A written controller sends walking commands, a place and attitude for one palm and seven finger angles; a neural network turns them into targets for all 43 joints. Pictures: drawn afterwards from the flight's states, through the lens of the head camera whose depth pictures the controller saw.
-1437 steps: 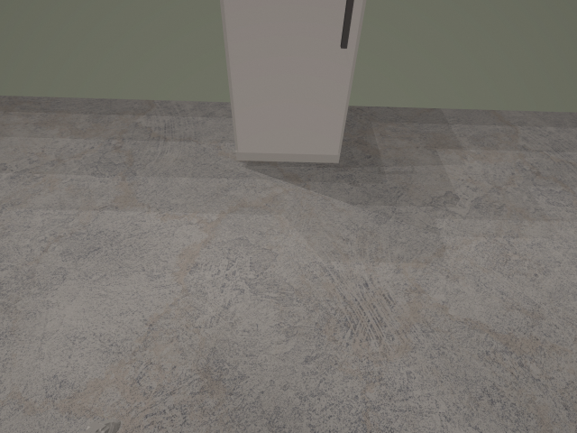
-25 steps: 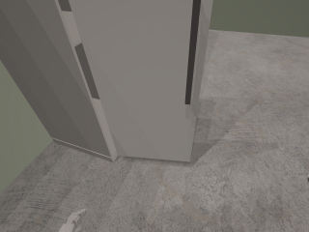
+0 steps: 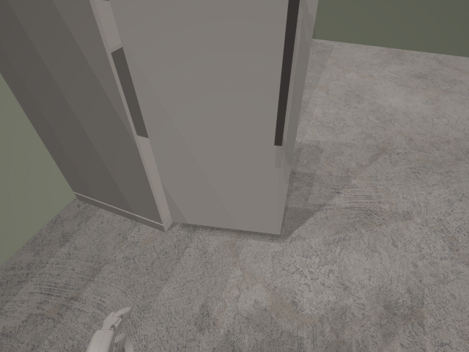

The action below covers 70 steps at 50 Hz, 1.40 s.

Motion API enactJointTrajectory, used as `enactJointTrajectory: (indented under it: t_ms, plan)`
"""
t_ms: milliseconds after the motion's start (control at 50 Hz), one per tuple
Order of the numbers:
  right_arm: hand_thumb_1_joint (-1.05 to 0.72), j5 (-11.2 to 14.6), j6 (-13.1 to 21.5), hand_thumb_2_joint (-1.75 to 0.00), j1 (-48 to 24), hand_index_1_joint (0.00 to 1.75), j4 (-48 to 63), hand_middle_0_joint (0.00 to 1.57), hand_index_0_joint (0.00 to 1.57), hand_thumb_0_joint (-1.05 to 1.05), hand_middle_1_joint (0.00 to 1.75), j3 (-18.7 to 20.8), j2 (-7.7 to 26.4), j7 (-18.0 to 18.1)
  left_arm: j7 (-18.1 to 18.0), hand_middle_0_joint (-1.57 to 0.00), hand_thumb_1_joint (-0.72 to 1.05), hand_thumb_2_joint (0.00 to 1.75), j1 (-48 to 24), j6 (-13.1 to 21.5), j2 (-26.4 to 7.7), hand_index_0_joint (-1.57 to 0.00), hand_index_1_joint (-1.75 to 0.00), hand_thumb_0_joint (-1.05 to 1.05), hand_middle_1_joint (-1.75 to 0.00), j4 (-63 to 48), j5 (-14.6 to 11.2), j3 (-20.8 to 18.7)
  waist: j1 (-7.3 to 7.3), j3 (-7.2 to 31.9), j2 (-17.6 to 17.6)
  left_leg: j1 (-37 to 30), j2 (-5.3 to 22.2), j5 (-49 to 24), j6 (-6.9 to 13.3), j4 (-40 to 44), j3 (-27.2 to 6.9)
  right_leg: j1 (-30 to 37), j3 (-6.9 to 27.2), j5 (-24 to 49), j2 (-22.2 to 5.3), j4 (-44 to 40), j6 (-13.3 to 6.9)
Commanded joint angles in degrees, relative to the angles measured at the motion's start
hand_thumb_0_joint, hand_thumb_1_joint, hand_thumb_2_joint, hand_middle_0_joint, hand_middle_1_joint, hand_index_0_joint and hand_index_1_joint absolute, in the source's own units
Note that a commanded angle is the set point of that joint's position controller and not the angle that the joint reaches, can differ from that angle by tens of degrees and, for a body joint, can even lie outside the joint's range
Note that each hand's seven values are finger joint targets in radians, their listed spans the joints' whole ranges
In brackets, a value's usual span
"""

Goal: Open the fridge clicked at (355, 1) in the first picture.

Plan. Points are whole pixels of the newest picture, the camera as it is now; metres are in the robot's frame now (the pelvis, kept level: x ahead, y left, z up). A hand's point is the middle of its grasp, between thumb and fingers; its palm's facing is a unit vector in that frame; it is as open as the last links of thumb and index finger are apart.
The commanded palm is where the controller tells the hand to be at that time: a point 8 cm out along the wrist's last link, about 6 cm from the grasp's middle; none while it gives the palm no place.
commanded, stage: stop stepping back and stand still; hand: right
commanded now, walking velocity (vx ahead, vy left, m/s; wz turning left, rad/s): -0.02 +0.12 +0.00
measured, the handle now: (285, 71) +0.77 -0.10 +0.15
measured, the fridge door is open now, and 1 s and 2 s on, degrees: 76 76 76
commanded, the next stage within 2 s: let the arm hang, fingers relaxed in 0.56 s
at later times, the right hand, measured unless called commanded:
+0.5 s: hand (460, 238) +0.23 -0.26 +0.17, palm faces +0.42 +0.79 -0.45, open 7.5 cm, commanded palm +0.17 -0.30 +0.19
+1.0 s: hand out of the picture +0.03 -0.18 -0.16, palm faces -0.02 +0.99 -0.17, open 7.2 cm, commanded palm none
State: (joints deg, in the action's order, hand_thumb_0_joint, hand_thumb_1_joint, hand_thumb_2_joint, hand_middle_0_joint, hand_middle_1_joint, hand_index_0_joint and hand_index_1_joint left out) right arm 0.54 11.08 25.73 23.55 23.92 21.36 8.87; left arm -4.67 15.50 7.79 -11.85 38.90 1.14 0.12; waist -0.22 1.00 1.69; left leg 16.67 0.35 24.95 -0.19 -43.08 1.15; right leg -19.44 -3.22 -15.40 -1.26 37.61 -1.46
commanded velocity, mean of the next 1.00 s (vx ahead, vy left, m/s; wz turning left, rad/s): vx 0.00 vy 0.01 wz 0.00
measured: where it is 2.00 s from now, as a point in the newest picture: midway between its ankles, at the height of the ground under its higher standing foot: outside the picture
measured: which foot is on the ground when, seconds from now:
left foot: down 0.00-1.00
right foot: down 0.00-1.00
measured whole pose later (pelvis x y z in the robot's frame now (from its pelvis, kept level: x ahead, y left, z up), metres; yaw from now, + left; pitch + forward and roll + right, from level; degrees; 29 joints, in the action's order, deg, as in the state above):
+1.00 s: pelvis +0.00 +0.00 +0.01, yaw -1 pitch -1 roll +1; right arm -1.5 -3.3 15.1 -55.1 -0.8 10.6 0.5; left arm 0.0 13.1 -1.9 -14.5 55.9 1.8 0.4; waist 1.6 -2.7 1.0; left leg 14.6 0.1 15.8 0.7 -30.9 3.5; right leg -19.0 -0.8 -12.2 0.3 31.7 -1.4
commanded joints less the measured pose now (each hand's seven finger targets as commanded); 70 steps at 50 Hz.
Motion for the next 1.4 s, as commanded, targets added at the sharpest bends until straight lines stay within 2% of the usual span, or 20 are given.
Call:
enactJointTrajectory:
  t_ms: [0,60,120,140,180,220,260,300,460,620,640,660,720,760,840,920,1000,1060,1160,1380]
  plan:
    - [-0.90,-0.09,4.51,-0.90,-3.76,0.30,17.20,0.20,0.20,0.00,0.30,6.48,12.40,0.78,0.71,-0.20,0.90,0.90,-6.33,4.95,-6.01,-0.20,-0.30,0.00,-0.30,-10.49,0.26,-1.84,-0.01,-0.62,-11.47,0.20,0.50,0.12,0.21,3.24,-0.79,0.42,19.92,-7.07,-14.65,-24.31,-6.04]
    - [-0.90,0.15,3.68,-0.90,1.71,0.30,14.93,0.20,0.20,0.00,0.30,7.05,11.84,0.67,1.28,-0.20,0.90,0.90,-6.24,4.55,-6.49,-0.20,-0.30,0.00,-0.30,-11.44,-0.28,-1.94,-0.01,2.05,-9.18,-9.76,0.68,-9.09,1.32,18.92,-0.50,-2.77,7.84,-2.31,-8.26,-16.29,-1.13]
    - [-0.90,1.21,3.05,-0.90,2.22,0.30,9.96,0.20,0.20,0.00,0.30,6.98,10.92,0.45,1.46,-0.20,0.90,0.90,-4.56,3.90,-5.96,-0.20,-0.30,0.00,-0.30,-10.85,-0.60,-2.45,0.58,3.13,2.14,-1.93,8.72,-8.18,5.32,25.29,-14.10,0.78,2.16,-2.71,-1.69,-3.69,1.39]
    - [-0.90,1.60,2.41,-0.90,2.91,0.30,9.42,0.20,0.20,0.00,0.30,6.68,10.77,0.45,1.41,-0.20,0.90,0.90,-4.69,3.54,-6.09,-0.20,-0.30,0.00,-0.30,-11.01,-0.88,-2.66,0.59,3.33,3.86,-1.22,10.79,-10.71,6.50,26.36,-16.53,1.37,2.21,-0.75,-1.47,-0.69,1.47]
    - [-0.90,1.65,2.24,-0.90,1.01,0.30,9.59,0.20,0.20,0.00,0.30,6.43,11.38,0.68,1.12,-0.20,0.90,0.90,-5.31,3.17,-5.55,-0.20,-0.30,0.00,-0.30,-10.88,-1.17,-1.97,0.84,3.40,4.13,-2.90,11.25,-17.94,6.65,24.40,-13.72,1.56,2.63,1.96,-1.15,-1.68,1.47]
    - [-0.90,1.46,2.62,-0.90,-0.20,0.30,10.56,0.20,0.20,0.00,0.30,6.39,11.72,0.68,0.53,-0.20,0.90,0.90,-6.22,3.16,-6.07,-0.20,-0.30,0.00,-0.30,-10.90,-1.09,-1.90,0.54,4.04,0.93,-3.47,8.16,-21.59,4.34,20.98,-9.06,5.56,3.46,8.42,-2.17,-7.70,0.94]
    - [-0.90,1.18,2.89,-0.90,-0.89,0.30,12.64,0.20,0.20,0.00,0.30,6.02,11.99,0.60,-0.08,-0.20,0.90,0.90,-7.40,3.17,-6.53,-0.20,-0.30,0.00,-0.30,-11.39,-0.85,-1.74,0.12,4.68,-6.39,-3.80,3.96,-23.03,1.60,17.23,-4.77,8.24,6.33,17.57,-5.00,-11.84,0.06]
    - [-0.90,0.93,3.27,-0.90,-1.09,0.30,13.46,0.20,0.20,0.00,0.30,6.13,12.31,0.66,-0.26,-0.20,0.90,0.90,-7.45,3.10,-6.66,-0.20,-0.30,0.00,-0.30,-11.88,-0.91,-1.66,-0.42,5.10,-7.97,-6.27,1.64,-21.43,0.24,15.49,-2.27,6.78,9.19,20.21,-7.26,-14.50,-0.82]
    - [-0.90,1.49,3.53,-0.90,3.43,0.30,13.59,0.20,0.20,0.00,0.30,6.37,11.32,0.83,0.11,-0.20,0.90,0.90,-6.62,2.97,-6.93,-0.20,-0.30,0.00,-0.30,-12.84,-1.17,-2.45,-0.06,7.34,-5.58,-9.35,3.39,-27.13,1.20,17.99,-4.55,5.74,5.65,18.33,-4.72,-11.98,0.65]
    - [-0.90,1.80,3.07,-0.90,1.92,0.30,11.28,0.20,0.20,0.00,0.30,5.46,10.76,0.71,-0.34,-0.20,0.90,0.90,-7.50,2.22,-7.11,-0.20,-0.30,0.00,-0.30,-13.03,-1.12,-2.22,-0.02,4.44,-4.24,-5.75,3.04,-20.55,0.93,20.87,-5.07,5.27,5.67,10.67,-4.25,-13.99,0.47]
    - [-0.90,-1.06,-3.51,-0.90,-0.84,0.30,-31.26,0.20,0.20,0.00,0.30,-19.35,1.13,-6.41,5.08,-0.20,0.90,0.90,-10.99,5.36,-13.78,-0.20,-0.30,0.00,-0.30,0.81,-1.79,-4.35,3.04,1.61,-4.30,2.22,5.83,-24.36,1.65,13.88,-0.30,5.85,5.86,21.90,-6.30,-5.62,0.31]
    - [-0.90,-1.70,-9.16,-0.90,-2.97,0.30,-32.07,0.20,0.20,0.00,0.30,-16.78,2.68,-8.39,5.23,-0.20,0.90,0.90,-7.67,0.10,-16.64,-0.20,-0.30,0.00,-0.30,0.92,-1.72,-5.04,1.90,3.84,-5.28,0.79,6.77,-20.42,1.83,14.23,-2.50,4.07,6.96,20.31,-7.47,-8.64,-0.26]
    - [-0.90,-2.14,-10.62,-0.90,-7.51,0.30,-39.99,0.20,0.20,0.00,0.30,-17.55,3.22,-8.97,4.86,-0.20,0.90,0.90,-8.66,-3.77,-16.03,-0.20,-0.30,0.00,-0.30,0.52,-0.40,-3.68,0.17,1.68,-0.49,-1.95,3.20,-8.74,2.22,9.20,-1.00,-4.55,12.66,12.08,-8.80,-12.25,-3.92]
    - [-0.90,-2.38,-10.57,-0.90,-9.33,0.30,-47.45,0.20,0.20,0.00,0.30,-18.60,3.78,-8.93,4.94,-0.20,0.90,0.90,-9.22,-4.88,-15.01,-0.20,-0.30,0.00,-0.30,1.93,0.21,-3.02,-0.37,2.23,3.62,-3.61,4.41,-8.98,2.70,12.89,-3.24,-4.54,12.11,8.12,-6.57,-11.87,-3.01]
    - [-0.90,-2.31,-10.99,-0.90,-15.32,0.30,-61.10,0.20,0.20,0.00,0.30,-20.88,4.12,-8.45,4.96,-0.20,0.90,0.90,-6.80,-7.58,-11.44,-0.20,-0.30,0.00,-0.30,6.81,0.65,-1.99,1.87,-0.08,7.58,3.39,9.40,-4.58,5.54,23.00,-8.88,3.16,6.92,2.40,-1.00,-7.22,-0.66]
    - [-0.90,-1.72,-11.27,-0.90,-16.05,0.30,-70.64,0.20,0.20,0.00,0.30,-22.17,1.61,-8.10,4.36,-0.20,0.90,0.90,-4.34,-8.36,-8.59,-0.20,-0.30,0.00,-0.30,12.35,0.73,-1.09,2.31,-1.43,-4.47,4.09,7.19,-1.34,4.73,23.39,-7.61,5.80,8.10,1.97,-2.33,-11.58,-0.38]
    - [-0.90,-1.38,-11.04,-0.90,-11.03,0.30,-78.33,0.20,0.20,0.00,0.30,-21.49,0.04,-7.95,3.49,-0.20,0.90,0.90,-3.84,-7.75,-8.87,-0.20,-0.30,0.00,-0.30,16.08,0.60,-1.23,-0.05,0.48,-11.23,-6.40,4.76,-7.74,3.51,21.73,-4.95,0.72,10.74,-0.57,-4.61,-17.38,-1.20]
    - [-0.90,-1.29,-10.66,-0.90,-10.08,0.30,-81.70,0.20,0.20,0.00,0.30,-21.61,-0.48,-7.91,3.13,-0.20,0.90,0.90,-1.93,-7.65,-8.64,-0.20,-0.30,0.00,-0.30,18.13,0.23,-1.63,0.13,1.13,-5.96,-7.36,5.57,-9.23,3.80,23.52,-4.86,2.31,9.97,1.06,-4.38,-16.63,-1.03]
    - [-0.90,-1.31,-10.52,-0.90,-10.44,0.30,-84.90,0.20,0.20,0.00,0.30,-21.68,-0.48,-7.74,2.91,-0.20,0.90,0.90,-0.08,-7.81,-8.54,-0.20,-0.30,0.00,-0.30,20.92,0.07,-2.20,0.54,-1.87,-3.02,-5.03,5.75,-7.18,3.76,25.38,-4.40,3.81,9.63,0.41,-4.60,-17.57,-1.07]
    - [-0.90,-1.58,-10.15,-0.90,-13.89,0.30,-85.74,0.20,0.20,0.00,0.30,-21.41,2.47,-7.77,3.44,-0.20,0.90,0.90,-3.80,-7.38,-11.11,-0.20,-0.30,0.00,-0.30,22.11,0.23,-2.77,0.46,-4.43,-1.64,-3.68,5.84,-6.19,3.22,26.12,-4.58,5.04,10.37,-0.84,-4.97,-20.92,-1.31]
